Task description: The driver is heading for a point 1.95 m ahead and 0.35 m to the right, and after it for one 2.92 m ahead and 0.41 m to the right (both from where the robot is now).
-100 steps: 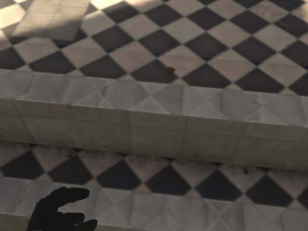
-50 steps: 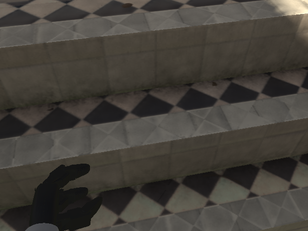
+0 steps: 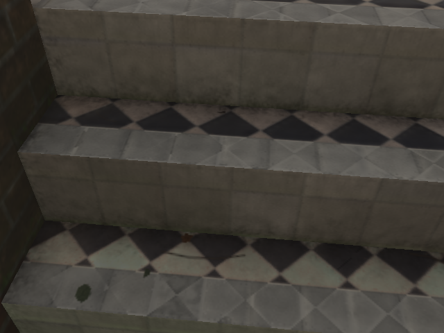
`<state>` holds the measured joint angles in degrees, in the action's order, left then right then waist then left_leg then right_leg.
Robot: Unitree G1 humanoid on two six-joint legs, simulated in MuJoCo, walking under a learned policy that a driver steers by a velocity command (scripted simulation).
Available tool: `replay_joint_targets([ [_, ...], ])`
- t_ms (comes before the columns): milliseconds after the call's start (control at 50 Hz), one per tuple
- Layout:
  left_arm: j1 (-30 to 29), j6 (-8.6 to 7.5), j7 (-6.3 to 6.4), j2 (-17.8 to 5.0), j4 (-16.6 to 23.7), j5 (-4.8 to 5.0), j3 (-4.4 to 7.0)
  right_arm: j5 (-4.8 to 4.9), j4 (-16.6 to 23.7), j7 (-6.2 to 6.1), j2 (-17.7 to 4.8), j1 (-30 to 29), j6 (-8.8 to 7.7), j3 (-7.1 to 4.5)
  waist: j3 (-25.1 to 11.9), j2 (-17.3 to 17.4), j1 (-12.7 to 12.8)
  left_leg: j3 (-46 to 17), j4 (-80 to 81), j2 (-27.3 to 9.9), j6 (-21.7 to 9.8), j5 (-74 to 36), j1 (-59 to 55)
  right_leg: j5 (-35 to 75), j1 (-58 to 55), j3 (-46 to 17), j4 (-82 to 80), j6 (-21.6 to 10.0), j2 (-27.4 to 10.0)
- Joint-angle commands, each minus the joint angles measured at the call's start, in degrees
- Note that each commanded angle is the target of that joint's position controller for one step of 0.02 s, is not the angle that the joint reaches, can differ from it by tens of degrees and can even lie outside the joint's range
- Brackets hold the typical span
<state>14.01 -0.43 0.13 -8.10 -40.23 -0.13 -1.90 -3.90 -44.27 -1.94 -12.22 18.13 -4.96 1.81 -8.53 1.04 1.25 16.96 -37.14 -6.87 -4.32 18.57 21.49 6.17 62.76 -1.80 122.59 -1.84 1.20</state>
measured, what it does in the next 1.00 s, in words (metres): climbs, turning right: right foot 0.22 m higher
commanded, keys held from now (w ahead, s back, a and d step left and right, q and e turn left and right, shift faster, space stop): w+e+shift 0.48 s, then w+q+shift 0.52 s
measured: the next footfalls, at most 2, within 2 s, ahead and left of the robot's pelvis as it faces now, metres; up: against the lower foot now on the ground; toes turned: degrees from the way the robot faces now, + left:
right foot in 0.50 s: +0.21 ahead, -0.34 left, +0.22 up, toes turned -36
left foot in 1.02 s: +0.35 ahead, -0.29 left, +0.43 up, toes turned -10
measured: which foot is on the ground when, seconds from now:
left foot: down 0.00-0.56, up 0.58-1.00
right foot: up 0.00-0.48, down 0.50-1.00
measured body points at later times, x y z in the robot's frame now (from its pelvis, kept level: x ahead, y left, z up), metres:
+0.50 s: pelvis +0.12 -0.15 +0.00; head +0.13 -0.17 +0.45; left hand +0.42 -0.09 -0.04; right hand +0.04 -0.42 -0.13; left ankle +0.03 +0.07 -0.72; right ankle +0.18 -0.31 -0.50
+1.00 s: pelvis +0.28 -0.33 +0.24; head +0.26 -0.38 +0.68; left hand +0.24 -0.13 +0.11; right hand +0.57 -0.52 +0.28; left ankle +0.37 -0.25 -0.19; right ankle +0.17 -0.33 -0.50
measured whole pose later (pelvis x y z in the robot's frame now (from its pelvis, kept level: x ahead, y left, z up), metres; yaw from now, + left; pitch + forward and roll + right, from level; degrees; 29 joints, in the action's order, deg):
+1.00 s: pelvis +0.28 -0.33 +0.24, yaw -15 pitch +2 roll +4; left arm 35.2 -6.6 2.4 -4.1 -57.1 -5.3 -5.0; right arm 1.3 -26.0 6.7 -3.7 -12.6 -0.1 5.9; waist -4.2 3.2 2.9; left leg 5.6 -118.7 7.8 -7.1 8.5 70.5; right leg -15.9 2.9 16.9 24.5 -3.1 -2.6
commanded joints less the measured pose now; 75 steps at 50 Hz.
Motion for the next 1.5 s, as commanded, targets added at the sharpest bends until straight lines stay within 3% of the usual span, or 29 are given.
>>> replay_joint_targets([
  [20, -8.42, -0.59, -0.48, -1.44, 6.37, 0.55, 0.11, 0.16, 1.93, -0.55, -7.19, -2.2, -1.12, -1.7, 4.4, 2.4, 0.14, -16.41, 20.95, -18.02, -4.0, 11.26, -9.62, -2.22, 13.51, -2.14, 3.38, -0.32, -3.1],
  [380, -19.09, 2.28, -1.3, -0.94, 16.1, 3.74, -0.56, -0.25, -0.45, -1.85, -10.46, -1.88, 0.99, -4.49, 13.03, 1.29, -0.44, 3.73, 29.92, -23.35, -2.45, -0.15, -33.59, -21.74, 28.63, -4.03, 2.16, -0.52, -15.3],
  [460, -22.85, 3.13, -3.02, -1.06, 20.9, 4.21, -2.81, 1.64, -0.83, -1.55, -18.34, -5.42, 4.48, -6.73, 13.69, 4.11, 2.37, 12.32, 40.62, -19.79, -3.74, -2.7, -25.33, -38.4, 6.62, 9.4, -29.71, -3.46, -16.65],
  [520, -6.35, 1.5, -2.29, -12.17, 12.3, 6.57, 3.42, 3.06, -4.17, -0.42, -18.23, 3.9, 4.13, -5.93, -0.69, 3.03, 7.04, 9.69, 11.89, -13.4, -7.54, -82.63, -14.78, -40.7, -45.36, 18.58, -52.24, -10.57, 4.85],
  [540, 4.19, 2.19, -0.98, -14.55, 8.85, 5.74, 5.59, 4.97, -2.23, 0.27, -18.02, 3.74, 2.1, -5.32, -7.26, 6.67, 11.64, 4.27, -2.73, -11.08, -5.14, -83.49, -1.13, -34.1, -65.55, 3.78, -60.8, -14.59, 4.51],
  [580, 16.79, 1.91, 2.1, -22.71, 1.38, 1.29, 7.86, 6.94, 1.62, 3.54, -10.92, -7.61, -1.93, -3.97, -15.89, -13.56, 9.85, -15.49, -54.91, 2.9, 2.21, -16.38, 13.82, -53.85, -69.84, -53.37, -98.97, -13.99, -15.58],
  [620, 10.6, -3.17, -0.51, -13.4, 1.8, -3.51, 3.82, 8.18, 9.23, 5.29, -0.56, -17.28, -2.51, -2.0, -6.56, -11.5, 4.94, -29.19, -74.93, 9.23, -0.87, -13.82, 19.35, -35.78, -54.09, -34.15, -96.67, -4.41, -16.86],
  [680, 8.36, -7.03, -3.74, -1.85, -4.24, -2.5, 1.46, 4.42, 12.57, 6.19, 1.94, -20.1, -2.4, -0.73, 4.49, -4.79, 0.76, -30.05, -76.26, 6.91, -4.79, -11.69, 28.34, -15.16, -50.0, -12.61, -83.67, -2.37, -12.86],
  [700, 12.38, -8.04, -3.52, -2.45, -6.08, -2.54, 1.99, 2.61, 12.79, 6.56, 0.09, -22.37, -2.34, -0.89, 2.24, -7.07, 3.77, -25.78, -68.47, 8.32, -3.41, -11.13, 27.81, -6.46, -57.04, -12.16, -86.36, -3.6, -12.01],
  [800, 26.21, -8.42, 0.14, -0.59, -12.04, -3.02, 1.73, 6.81, 15.53, 8.89, 7.12, -24.95, -0.93, 0.9, 1.2, -1.17, 4.53, -24.28, -75.67, 10.48, -3.88, -7.27, 49.25, 10.36, -78.31, -6.46, -94.19, 1.99, -15.76],
  [860, 18.66, -8.24, 0.8, 1.81, -11.89, -6.6, -0.94, 6.9, 19.78, 10.45, 11.18, -30.19, 1.11, 2.79, 4.61, -2.97, -1.31, -16.52, -91.96, 14.39, -2.12, -4.39, 48.52, 21.42, -58.74, 1.7, -97.71, 1.11, -15.45],
  [980, 8.45, -7.62, 3.6, -5.36, -8.75, -4.23, -1.95, 4.61, 21.83, 7.75, -0.39, -32.65, 5.95, 1.06, 3.32, -4.69, -9.41, -3.38, -70.91, 17.19, -3.23, -15.82, 20.2, 52.29, -31.95, 21.73, -105.41, 3.85, -7.1],
  [1040, 8.78, -5.71, 8.7, -20.94, -4.43, -1.6, 1.93, 2.33, 21.96, 6.35, -2.9, -18.36, 7.45, -1.39, -6.72, -15.21, -14.64, -6.64, -44.61, 13.12, -5.25, 14.52, 9.87, 88.26, -54.29, 13.74, -92.08, 1.35, -16.27],
  [1060, 3.64, -3.66, 8.64, -19.35, 0.44, -3.12, 2.19, 2.61, 18.26, 7.19, -10.97, -13.86, 6.29, -4.49, -4.1, -4.62, -16.97, 0.11, -31.38, 17.19, -7.54, 2.98, 8.86, 92.11, -59.69, 18.06, -75.2, 6.05, -9.79],
  [1080, -3.19, -3.4, 8.58, -19.58, 5.56, -1.81, 2.95, 2.73, 13.4, 7.28, -11.61, -2.24, 5.88, -5.2, -3.58, 1.35, -19.84, -8.08, -13.4, 11.5, -13.39, -11.28, -1.34, 72.79, -51.39, 15.63, -44.43, 8.36, -6.39],
  [1100, -9.56, -4.75, 7.39, -8.92, 13.16, -0.86, 0.25, 5.0, 5.89, 6.78, -7.17, -0.14, 5.19, -3.7, 4.86, 26.03, -14.01, -22.07, 4.71, 7.73, -16.67, -34.51, -10.27, -27.39, -23.46, 9.49, -16.94, 7.2, 0.92],
  [1120, -17.02, -6.6, 3.83, -5.61, 22.17, -0.9, -1.25, 1.57, 7.14, 5.73, 0.8, -7.7, 2.58, -1.1, 12.17, 25.92, -5.75, -32.84, -8.38, 11.03, -11.35, -21.02, 6.09, -48.45, -11.4, -4.32, -6.33, 4.49, -1.15],
  [1140, -21.89, -7.6, 0.59, -3.94, 27.59, -1.42, -2.1, 1.34, 7.42, 4.43, 7.88, -8.82, 0.97, 1.03, 15.28, 15.34, -2.84, -34.9, -11.85, 8.29, -6.79, -16.79, 19.51, -56.66, -10.99, -9.16, -10.56, 2.48, -3.53],
  [1160, -5.63, -8.33, -1.14, -1.94, 24.21, -3.28, -3.11, 2.15, 8.43, 3.14, 10.4, -19.56, -0.27, 1.78, 13.05, -1.5, 11.39, -33.09, -21.93, 11.65, -1.36, -9.45, 41.53, -54.55, -30.35, -11.95, -30.59, 0.73, -6.85],
  [1180, 13.22, -7.69, -1.61, -6.3, 15.05, -6.31, -2.29, 2.97, 13.96, 0.77, 3.83, -31.11, 0.35, 0.16, 5.11, -15.12, 18.36, -24.55, -26.97, 13.79, 4.52, -12.42, 54.17, -45.15, -50.08, -8.96, -41.85, 0.19, -8.28],
  [1200, 30.53, -6.88, -1.14, -6.12, 9.81, -6.51, -1.35, 3.33, 18.46, -0.38, -2.82, -43.5, 0.21, -1.34, 0.99, -14.62, 28.84, -25.33, -34.64, 14.07, 7.31, -18.0, 69.29, -25.37, -72.0, -4.87, -50.21, -0.83, -8.19],
  [1240, 28.37, -4.68, 1.38, -6.22, 3.16, -3.94, 0.12, 5.43, 18.96, 1.36, 1.29, -37.08, 0.83, -0.58, 2.02, -29.3, 19.67, -14.43, -55.01, 15.02, 7.96, 1.84, 68.55, -13.38, -75.87, -8.9, -78.64, -3.79, -12.32],
  [1300, 5.23, -5.58, -0.38, 1.32, -2.22, -1.54, -2.47, 3.43, 25.64, 4.04, 6.58, -38.45, 1.35, 3.21, 18.24, -12.19, 2.39, -8.47, -51.21, 16.06, 3.29, 18.86, 44.67, 9.24, -49.83, 9.09, -123.96, -5.67, -5.37],
  [1340, -7.86, -5.84, -0.21, -22.85, -3.1, -1.18, 3.61, 1.45, 23.96, 7.51, -9.08, -8.22, 1.45, -1.65, -13.51, -17.33, -19.62, -8.27, -46.32, 16.69, 1.65, 17.62, 1.73, 93.41, -54.64, 8.41, -106.41, -8.67, -10.34],
  [1360, -15.99, -5.34, -0.48, -24.99, 0.68, -2.49, 5.67, 4.06, 17.39, 8.14, -10.56, 8.82, 0.82, -3.0, -19.96, -25.14, -21.93, -14.58, -36.6, 16.02, -1.66, 16.45, 11.65, 116.41, -75.48, 4.78, -89.01, -11.6, -19.3],
  [1400, -8.28, -0.67, 1.33, -24.38, 1.91, 1.42, 7.08, 2.29, 15.06, 7.87, -13.54, -5.34, -1.04, -3.83, -19.91, -0.62, -9.81, -21.49, -30.55, 15.45, -5.96, 15.65, 13.45, 101.35, -70.38, 8.91, -82.45, -8.59, -12.83],
  [1440, -11.12, -1.39, 2.29, -28.33, 3.06, -0.32, 7.72, 0.72, 13.52, 7.88, -13.43, -1.28, 0.43, -4.12, -18.35, 9.72, -15.0, -20.78, -21.02, 17.58, -4.74, 7.43, -0.67, 78.5, -56.36, 6.39, -74.48, -13.23, -12.49],
  [1480, -17.02, -3.72, 0.24, -16.7, 7.67, -2.52, 4.29, -0.33, 13.96, 6.27, -16.44, -7.16, 2.7, -5.77, -9.69, 27.78, -9.68, -55.39, 2.79, 9.21, -15.06, 23.82, 2.36, -0.76, -37.99, 2.23, -42.11, -10.5, 4.34],
  [1500, -20.71, -5.21, -1.28, -12.26, 10.01, -3.02, 3.17, 0.1, 13.24, 4.93, -10.02, -7.43, 2.39, -3.56, -4.2, 21.07, -6.76, -63.59, 8.08, 8.84, -15.85, 29.14, 10.5, -8.25, -34.67, -3.64, -26.46, -9.72, 6.04],
])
